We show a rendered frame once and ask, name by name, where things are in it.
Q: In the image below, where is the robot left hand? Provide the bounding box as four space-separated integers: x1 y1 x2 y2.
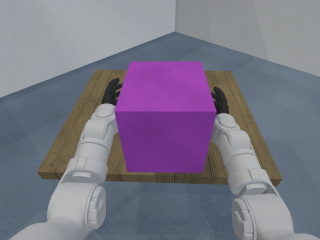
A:
101 78 123 106

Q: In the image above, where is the robot right hand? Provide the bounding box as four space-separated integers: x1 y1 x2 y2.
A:
211 86 229 115

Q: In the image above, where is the left robot forearm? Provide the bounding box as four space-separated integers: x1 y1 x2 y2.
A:
47 103 119 219

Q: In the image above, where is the right robot upper arm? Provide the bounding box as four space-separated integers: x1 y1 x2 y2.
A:
231 193 320 240

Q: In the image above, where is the table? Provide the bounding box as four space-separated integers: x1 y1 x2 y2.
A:
37 69 282 229

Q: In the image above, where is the right robot forearm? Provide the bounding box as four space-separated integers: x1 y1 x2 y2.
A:
210 113 294 230

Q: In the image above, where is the left robot upper arm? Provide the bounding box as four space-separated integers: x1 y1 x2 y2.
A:
9 182 106 240

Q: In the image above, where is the carton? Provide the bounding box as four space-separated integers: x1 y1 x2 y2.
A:
114 61 217 173

